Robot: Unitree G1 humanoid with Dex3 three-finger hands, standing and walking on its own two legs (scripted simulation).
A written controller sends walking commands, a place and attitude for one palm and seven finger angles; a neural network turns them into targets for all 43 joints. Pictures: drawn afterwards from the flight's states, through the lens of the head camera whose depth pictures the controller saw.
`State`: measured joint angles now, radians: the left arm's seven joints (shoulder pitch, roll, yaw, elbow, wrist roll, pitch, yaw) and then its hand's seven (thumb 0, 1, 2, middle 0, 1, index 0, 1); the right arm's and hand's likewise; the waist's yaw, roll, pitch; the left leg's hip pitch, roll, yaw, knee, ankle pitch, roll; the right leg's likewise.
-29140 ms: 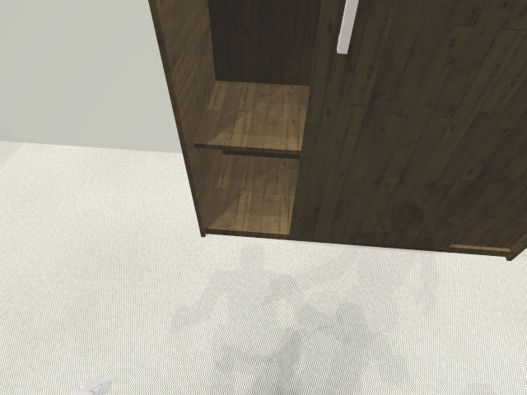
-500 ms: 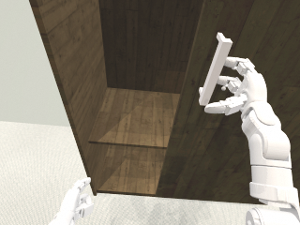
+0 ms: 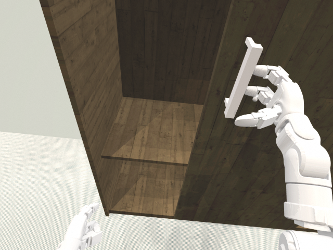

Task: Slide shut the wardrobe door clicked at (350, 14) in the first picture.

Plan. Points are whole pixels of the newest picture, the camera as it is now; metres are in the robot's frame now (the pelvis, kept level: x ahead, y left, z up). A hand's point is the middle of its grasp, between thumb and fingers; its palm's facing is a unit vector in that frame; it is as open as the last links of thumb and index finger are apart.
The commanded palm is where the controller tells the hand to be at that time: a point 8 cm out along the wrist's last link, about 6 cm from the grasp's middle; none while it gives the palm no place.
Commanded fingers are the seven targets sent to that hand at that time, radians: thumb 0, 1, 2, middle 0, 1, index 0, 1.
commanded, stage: move the hooked fingers beside the handle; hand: right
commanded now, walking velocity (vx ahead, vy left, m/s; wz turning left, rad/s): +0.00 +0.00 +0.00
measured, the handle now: (238, 80) +0.45 -0.14 +0.23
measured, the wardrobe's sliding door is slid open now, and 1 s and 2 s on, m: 0.38 0.38 0.38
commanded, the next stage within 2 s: feel for the door with the fingertips in 1.82 s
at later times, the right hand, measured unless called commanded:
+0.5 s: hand (262, 102) +0.36 -0.17 +0.24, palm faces +0.05 +1.00 -0.03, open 14.0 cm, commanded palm +0.35 -0.22 +0.24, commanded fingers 0.00 0.50 -0.30 0.30 1.20 0.30 1.20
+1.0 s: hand (270, 100) +0.37 -0.19 +0.24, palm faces +0.07 +1.00 -0.05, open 14.0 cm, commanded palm +0.34 -0.24 +0.24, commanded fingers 0.00 0.50 -0.30 0.30 1.20 0.30 1.20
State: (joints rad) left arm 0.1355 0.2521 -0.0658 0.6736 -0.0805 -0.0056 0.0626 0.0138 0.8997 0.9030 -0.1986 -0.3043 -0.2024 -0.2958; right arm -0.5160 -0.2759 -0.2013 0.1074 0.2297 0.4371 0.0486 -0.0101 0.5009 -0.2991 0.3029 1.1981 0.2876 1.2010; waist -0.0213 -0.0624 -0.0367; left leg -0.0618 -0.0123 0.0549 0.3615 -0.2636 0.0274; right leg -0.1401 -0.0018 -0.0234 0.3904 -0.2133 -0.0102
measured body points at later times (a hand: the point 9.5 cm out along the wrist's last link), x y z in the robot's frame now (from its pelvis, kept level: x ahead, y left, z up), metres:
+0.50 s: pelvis +0.00 +0.00 +0.00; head -0.03 +0.03 +0.45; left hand +0.18 +0.23 -0.09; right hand +0.35 -0.23 +0.24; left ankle -0.04 +0.10 -0.74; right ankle +0.00 -0.11 -0.74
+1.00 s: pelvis +0.00 +0.00 +0.00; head -0.02 +0.02 +0.45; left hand +0.18 +0.24 -0.09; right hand +0.36 -0.24 +0.24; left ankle -0.04 +0.10 -0.74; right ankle +0.00 -0.11 -0.74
